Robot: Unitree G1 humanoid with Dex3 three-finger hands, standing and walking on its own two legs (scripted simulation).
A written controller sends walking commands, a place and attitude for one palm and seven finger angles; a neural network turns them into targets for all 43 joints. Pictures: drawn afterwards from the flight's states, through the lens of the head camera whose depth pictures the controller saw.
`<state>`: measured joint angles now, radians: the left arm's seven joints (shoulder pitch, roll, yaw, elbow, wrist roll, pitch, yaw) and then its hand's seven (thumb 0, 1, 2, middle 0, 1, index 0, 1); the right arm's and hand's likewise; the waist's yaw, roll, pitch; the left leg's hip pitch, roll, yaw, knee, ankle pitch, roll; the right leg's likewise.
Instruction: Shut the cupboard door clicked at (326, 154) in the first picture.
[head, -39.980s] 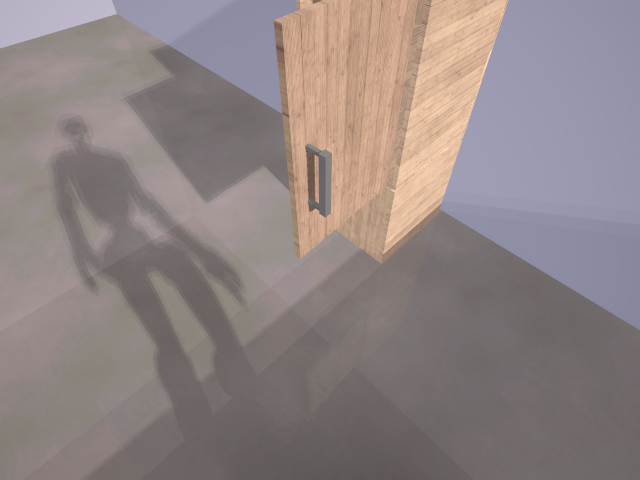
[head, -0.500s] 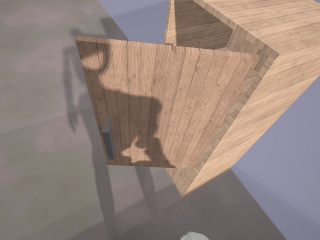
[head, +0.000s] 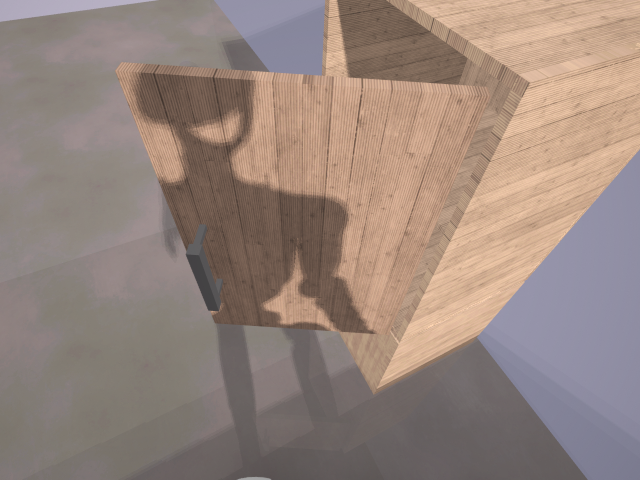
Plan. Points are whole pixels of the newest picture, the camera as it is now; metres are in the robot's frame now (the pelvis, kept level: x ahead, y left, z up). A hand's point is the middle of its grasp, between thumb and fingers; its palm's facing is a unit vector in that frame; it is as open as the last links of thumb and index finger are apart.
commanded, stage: come to a stop and stand still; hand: left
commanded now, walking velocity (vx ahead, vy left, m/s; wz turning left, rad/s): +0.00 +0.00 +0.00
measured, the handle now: (208, 270) +0.42 +0.22 -0.08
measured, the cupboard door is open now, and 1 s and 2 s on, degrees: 60 60 60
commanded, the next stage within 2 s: look again from close up in 0.54 s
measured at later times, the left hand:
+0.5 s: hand out of the picture +0.02 +0.25 -0.17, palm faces +0.01 -0.97 -0.25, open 7.4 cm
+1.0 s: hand out of the picture +0.01 +0.21 -0.17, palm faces -0.03 -0.98 -0.21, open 7.4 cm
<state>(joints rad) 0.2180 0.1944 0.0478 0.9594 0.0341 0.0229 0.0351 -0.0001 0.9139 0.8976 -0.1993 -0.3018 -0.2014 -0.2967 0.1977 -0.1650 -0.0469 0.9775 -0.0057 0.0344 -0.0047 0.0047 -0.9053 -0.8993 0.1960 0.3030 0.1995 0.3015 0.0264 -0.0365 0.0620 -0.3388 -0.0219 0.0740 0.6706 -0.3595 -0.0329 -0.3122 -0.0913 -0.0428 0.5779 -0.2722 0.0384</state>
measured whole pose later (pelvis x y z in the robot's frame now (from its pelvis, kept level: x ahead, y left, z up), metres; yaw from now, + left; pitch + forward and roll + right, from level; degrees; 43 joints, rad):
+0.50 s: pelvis -0.01 +0.06 +0.00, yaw -1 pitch -1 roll -1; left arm 0.32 0.19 0.00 0.94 0.02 0.02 0.04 0.00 0.91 0.90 -0.20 -0.30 -0.20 -0.30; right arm 0.19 -0.18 -0.02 0.94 -0.01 0.01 0.00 0.00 -0.91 -0.90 0.20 0.30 0.20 0.30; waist 0.02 0.02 0.04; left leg -0.27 -0.07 0.13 0.57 -0.28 0.13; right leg -0.29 -0.08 0.04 0.57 -0.27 0.04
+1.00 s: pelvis -0.01 +0.04 +0.01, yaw -1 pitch -1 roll +0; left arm 0.29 0.17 -0.01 1.03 0.02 0.01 0.04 0.00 0.91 0.90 -0.20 -0.30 -0.20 -0.30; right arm 0.24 -0.16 -0.02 1.09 0.00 0.00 0.00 0.01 -0.90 -0.90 0.20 0.30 0.20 0.30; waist -0.01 -0.01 0.05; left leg -0.21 -0.07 0.12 0.43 -0.21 0.10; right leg -0.24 -0.07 0.03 0.47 -0.21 0.06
